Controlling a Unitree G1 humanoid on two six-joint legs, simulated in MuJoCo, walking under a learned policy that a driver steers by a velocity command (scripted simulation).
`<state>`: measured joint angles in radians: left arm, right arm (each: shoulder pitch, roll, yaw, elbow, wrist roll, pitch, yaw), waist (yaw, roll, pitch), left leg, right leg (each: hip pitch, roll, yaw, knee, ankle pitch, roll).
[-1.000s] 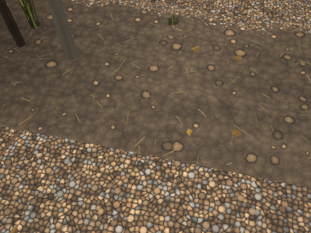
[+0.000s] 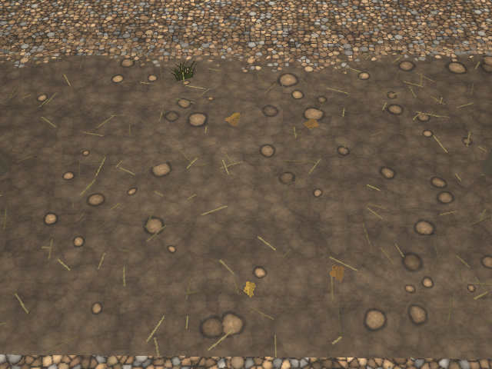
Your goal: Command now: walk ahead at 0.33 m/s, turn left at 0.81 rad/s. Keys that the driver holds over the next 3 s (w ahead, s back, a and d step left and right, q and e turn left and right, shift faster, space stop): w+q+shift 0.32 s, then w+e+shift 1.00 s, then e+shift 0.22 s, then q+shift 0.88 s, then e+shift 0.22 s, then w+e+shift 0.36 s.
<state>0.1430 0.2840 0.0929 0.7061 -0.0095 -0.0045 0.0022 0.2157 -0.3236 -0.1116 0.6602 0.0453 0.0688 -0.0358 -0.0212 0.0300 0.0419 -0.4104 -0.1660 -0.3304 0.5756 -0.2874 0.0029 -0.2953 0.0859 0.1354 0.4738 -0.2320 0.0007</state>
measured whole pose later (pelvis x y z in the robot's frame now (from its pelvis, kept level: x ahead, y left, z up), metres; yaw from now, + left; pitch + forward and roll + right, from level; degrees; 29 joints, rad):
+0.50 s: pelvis +0.21 +0.12 -0.04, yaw +22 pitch +4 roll +0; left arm 0.55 0.26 0.04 0.90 -0.02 -0.05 0.00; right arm 0.03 -0.25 -0.02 0.53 0.03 -0.05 0.07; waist 0.10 0.00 0.01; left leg -0.70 0.06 0.01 0.77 -0.23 0.08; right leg 0.24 -0.13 -0.20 0.26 -0.51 0.10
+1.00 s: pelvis +0.61 +0.29 -0.05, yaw +2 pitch -2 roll +3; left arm 0.18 0.29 0.06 0.66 -0.05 -0.02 -0.06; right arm 0.38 -0.26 -0.05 0.84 0.01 -0.07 -0.03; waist 0.02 -0.02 0.05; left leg 0.20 0.01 0.29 0.82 -0.40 -0.04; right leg -0.55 0.03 -0.13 0.78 -0.19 -0.17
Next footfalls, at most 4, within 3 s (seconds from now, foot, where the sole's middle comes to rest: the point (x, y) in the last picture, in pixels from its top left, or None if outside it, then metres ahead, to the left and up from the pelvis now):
0.52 left None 0.33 0.33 -0.78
0.98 right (165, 251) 0.79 0.27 -0.77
1.40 left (137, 149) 1.21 0.41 -0.77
1.78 right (214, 149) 1.20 0.13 -0.77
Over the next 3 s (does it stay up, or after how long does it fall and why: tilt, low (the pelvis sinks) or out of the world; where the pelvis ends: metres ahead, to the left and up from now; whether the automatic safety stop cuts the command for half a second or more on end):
stays up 1.31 0.28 0.00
